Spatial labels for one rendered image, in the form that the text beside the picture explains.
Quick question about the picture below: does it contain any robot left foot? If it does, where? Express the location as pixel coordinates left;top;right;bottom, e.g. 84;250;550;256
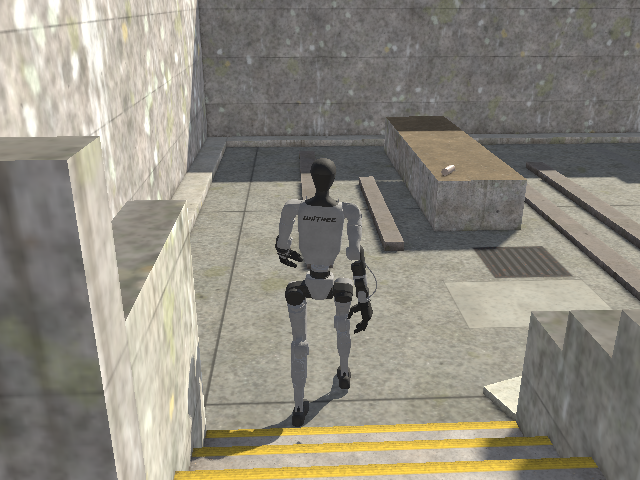
292;399;309;427

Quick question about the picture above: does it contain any robot left hand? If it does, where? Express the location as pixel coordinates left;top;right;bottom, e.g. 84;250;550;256
279;248;303;268

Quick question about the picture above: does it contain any left robot upper arm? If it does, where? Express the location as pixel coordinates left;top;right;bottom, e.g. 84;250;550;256
277;199;302;250

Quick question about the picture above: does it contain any robot right foot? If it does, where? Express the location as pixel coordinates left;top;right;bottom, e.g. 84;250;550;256
337;365;351;389

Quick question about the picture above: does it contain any right robot upper arm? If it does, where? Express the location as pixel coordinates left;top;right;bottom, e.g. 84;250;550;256
342;202;362;261

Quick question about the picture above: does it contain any robot right forearm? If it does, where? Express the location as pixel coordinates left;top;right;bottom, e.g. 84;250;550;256
351;245;370;303

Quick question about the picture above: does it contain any robot right hand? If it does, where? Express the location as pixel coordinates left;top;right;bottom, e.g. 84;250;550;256
347;300;373;334

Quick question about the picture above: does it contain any robot foot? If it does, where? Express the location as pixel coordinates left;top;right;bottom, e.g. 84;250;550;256
337;365;351;389
292;399;309;427

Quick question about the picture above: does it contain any robot left forearm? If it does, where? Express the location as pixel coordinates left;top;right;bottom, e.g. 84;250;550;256
275;235;290;259

